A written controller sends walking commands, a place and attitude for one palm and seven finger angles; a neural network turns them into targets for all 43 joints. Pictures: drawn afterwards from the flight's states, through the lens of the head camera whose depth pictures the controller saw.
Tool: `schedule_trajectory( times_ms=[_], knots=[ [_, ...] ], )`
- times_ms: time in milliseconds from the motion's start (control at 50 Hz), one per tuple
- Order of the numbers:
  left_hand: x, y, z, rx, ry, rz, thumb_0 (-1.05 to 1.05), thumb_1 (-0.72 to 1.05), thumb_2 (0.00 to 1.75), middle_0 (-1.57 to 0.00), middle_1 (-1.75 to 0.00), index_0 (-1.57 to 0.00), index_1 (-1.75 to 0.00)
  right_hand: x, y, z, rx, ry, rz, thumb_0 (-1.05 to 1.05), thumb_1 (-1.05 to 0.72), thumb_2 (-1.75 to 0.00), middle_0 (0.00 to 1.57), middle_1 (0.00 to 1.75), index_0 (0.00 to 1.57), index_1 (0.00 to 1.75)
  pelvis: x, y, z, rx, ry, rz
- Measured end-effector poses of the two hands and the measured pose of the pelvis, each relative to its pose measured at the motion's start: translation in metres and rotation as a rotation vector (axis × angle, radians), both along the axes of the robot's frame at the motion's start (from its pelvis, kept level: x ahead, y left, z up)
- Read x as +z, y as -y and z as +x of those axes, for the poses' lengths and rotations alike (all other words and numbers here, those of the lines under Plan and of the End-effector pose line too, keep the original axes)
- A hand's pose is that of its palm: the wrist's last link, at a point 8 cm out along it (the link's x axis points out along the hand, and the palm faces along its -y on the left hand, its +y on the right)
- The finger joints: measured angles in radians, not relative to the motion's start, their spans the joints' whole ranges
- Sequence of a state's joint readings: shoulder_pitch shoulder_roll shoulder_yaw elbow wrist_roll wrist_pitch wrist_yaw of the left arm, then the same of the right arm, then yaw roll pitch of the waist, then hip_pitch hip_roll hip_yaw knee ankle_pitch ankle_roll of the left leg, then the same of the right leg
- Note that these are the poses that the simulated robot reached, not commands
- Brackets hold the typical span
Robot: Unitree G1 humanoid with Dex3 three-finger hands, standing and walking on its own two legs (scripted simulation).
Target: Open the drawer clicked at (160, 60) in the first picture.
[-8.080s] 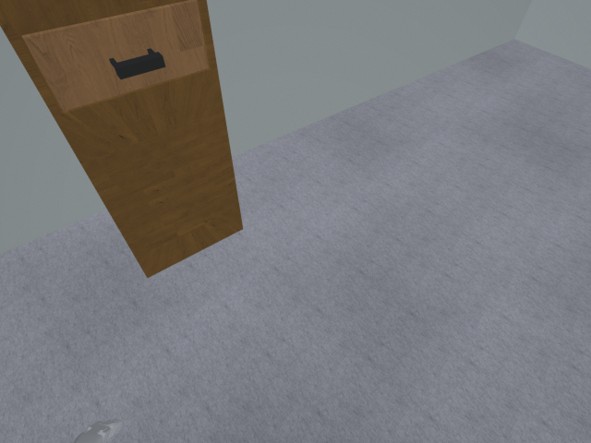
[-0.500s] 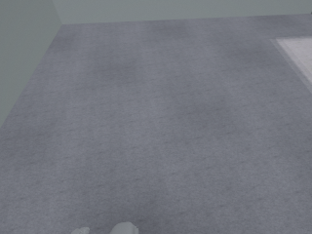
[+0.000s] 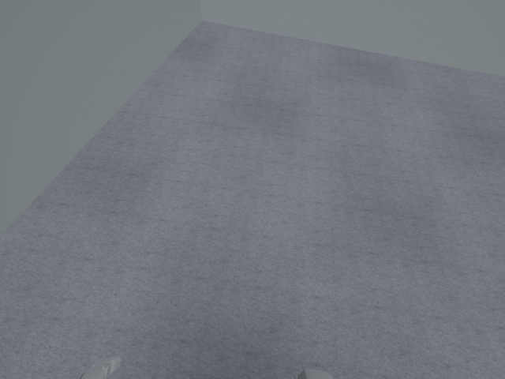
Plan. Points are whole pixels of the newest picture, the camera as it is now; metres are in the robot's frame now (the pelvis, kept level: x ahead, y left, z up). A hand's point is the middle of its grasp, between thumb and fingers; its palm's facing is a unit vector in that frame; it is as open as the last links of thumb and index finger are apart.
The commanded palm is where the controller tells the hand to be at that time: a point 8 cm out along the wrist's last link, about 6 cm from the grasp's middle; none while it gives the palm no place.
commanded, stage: turn to face it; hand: left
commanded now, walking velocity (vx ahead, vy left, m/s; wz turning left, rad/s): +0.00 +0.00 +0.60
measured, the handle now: out of the picture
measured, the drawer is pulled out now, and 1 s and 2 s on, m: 0.00 0.00 0.00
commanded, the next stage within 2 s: none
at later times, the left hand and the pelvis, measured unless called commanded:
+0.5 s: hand out of the picture -0.02 +0.16 -0.15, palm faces +0.31 -0.91 -0.27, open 7.4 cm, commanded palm none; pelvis -0.03 -0.05 +0.00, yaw +20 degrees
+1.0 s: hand out of the picture -0.11 +0.24 -0.16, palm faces +0.58 -0.77 -0.25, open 7.4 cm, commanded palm none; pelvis -0.07 +0.00 +0.00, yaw +36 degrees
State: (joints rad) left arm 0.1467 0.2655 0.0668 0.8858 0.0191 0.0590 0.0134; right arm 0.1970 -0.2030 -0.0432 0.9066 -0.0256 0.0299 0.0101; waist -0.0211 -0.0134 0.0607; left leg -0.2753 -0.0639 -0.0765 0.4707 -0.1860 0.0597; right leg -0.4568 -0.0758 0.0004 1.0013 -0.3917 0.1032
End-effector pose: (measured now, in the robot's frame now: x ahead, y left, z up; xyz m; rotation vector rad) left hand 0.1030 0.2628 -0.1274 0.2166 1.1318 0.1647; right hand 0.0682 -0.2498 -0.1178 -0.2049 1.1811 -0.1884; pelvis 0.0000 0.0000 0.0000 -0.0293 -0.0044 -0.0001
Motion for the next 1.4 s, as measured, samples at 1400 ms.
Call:
schedule_trajectory(
  times_ms=[1400],
  knots=[
    [0.017,0.087,-0.295,0.845,0.002,0.037,0.0,0.9,0.9,-0.2,-0.3,-0.2,-0.3,-0.026,-0.043,0.088,0.796,-0.146,-0.014,0.01,-0.91,-0.9,0.2,0.3,0.19,0.3,-0.001,0.05,-0.065,0.9,0.005,0.054]
  ],
)
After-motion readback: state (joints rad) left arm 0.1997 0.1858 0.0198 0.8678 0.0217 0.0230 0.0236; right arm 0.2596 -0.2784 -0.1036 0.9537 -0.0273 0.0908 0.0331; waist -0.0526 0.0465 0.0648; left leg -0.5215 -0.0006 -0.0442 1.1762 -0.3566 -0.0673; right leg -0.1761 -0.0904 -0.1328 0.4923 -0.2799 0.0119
